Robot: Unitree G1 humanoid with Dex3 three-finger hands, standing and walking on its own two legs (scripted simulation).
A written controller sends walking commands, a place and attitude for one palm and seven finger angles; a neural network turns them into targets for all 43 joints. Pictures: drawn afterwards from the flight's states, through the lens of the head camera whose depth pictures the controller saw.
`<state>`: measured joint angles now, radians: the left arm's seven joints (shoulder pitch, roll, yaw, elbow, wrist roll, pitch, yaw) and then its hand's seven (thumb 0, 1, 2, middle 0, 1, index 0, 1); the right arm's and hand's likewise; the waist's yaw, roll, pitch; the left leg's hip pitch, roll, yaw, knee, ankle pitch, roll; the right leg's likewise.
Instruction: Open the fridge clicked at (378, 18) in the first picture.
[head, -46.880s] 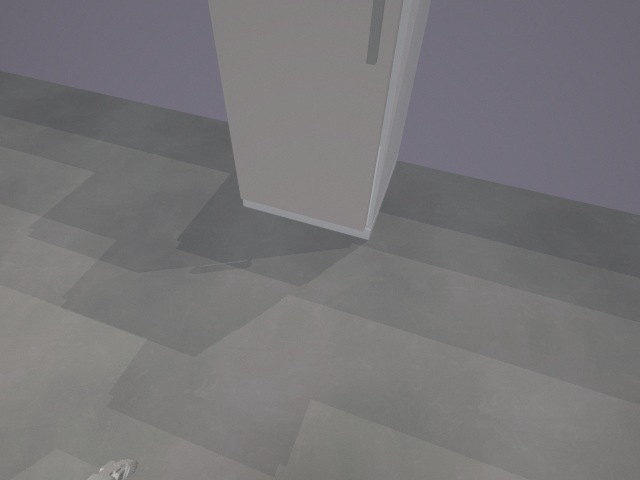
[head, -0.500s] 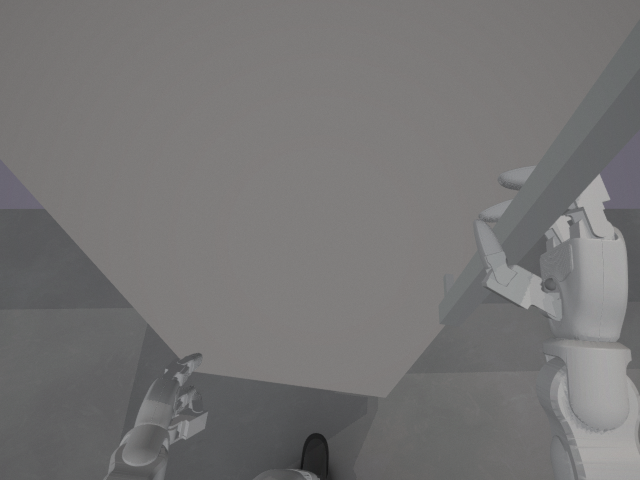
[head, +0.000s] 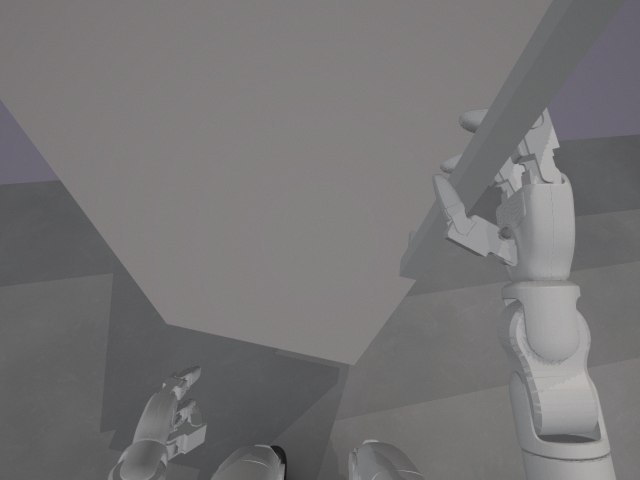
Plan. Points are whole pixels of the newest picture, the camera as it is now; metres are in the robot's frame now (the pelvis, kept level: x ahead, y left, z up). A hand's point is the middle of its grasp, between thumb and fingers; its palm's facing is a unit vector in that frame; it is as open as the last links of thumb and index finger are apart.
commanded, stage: walk backward, drawing the door open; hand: right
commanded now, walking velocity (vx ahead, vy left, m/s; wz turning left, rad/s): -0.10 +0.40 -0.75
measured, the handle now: (482, 139) +0.39 -0.07 +0.23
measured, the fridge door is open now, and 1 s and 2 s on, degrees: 22 48 73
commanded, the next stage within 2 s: stop walking and hold the door back in 1.62 s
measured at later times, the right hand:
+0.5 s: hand (405, 349) +0.21 -0.01 +0.19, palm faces +0.18 +0.95 -0.24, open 8.2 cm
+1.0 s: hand (300, 458) +0.14 +0.05 +0.19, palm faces +0.55 +0.82 -0.16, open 7.6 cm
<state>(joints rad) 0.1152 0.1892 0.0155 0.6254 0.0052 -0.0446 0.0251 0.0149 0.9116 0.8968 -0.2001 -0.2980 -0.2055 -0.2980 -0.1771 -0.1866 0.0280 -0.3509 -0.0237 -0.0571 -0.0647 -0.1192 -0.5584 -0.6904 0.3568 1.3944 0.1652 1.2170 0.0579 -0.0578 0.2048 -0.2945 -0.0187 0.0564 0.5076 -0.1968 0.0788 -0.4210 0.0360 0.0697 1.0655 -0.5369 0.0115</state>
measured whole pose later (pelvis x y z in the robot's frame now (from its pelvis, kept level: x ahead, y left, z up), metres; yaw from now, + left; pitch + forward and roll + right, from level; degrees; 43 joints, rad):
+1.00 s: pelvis -0.04 +0.31 +0.01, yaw -34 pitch -1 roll +4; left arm 0.13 0.13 0.01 0.59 -0.01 -0.12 0.02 0.01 0.91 0.90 -0.20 -0.30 -0.21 -0.30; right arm 0.01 -0.22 0.00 -0.51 0.02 -0.08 -0.05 -0.09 -0.58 -0.81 0.46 1.40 0.14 1.22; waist -0.01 -0.05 0.19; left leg -0.39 0.00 -0.01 0.72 -0.32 -0.06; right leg -0.25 -0.13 0.09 0.47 -0.20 0.08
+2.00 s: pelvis +0.01 +0.58 +0.01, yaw -62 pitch -1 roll -2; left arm 0.17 0.29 0.03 0.68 0.00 -0.03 0.08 0.01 0.91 0.90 -0.20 -0.30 -0.20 -0.30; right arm -0.18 -0.31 -0.12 0.02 0.06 -0.17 -0.06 -0.08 -0.56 -0.85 0.48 1.43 0.34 1.38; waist -0.02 0.01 0.02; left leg -0.24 0.09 0.10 0.45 -0.18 -0.01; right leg -0.46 0.04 0.01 1.07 -0.34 0.03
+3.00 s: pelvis -0.08 +0.60 +0.00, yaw -55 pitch -2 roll +1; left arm 0.15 0.18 -0.05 0.64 -0.02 -0.06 0.06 0.01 0.91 0.90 -0.20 -0.30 -0.21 -0.30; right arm -0.46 -0.24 -0.12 0.22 0.07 -0.15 -0.08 -0.02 -0.68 -0.77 0.45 1.40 0.30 1.40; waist 0.01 -0.02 0.08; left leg -0.22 0.00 0.02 0.49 -0.25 -0.01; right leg -0.27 -0.03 -0.09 0.54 -0.24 -0.03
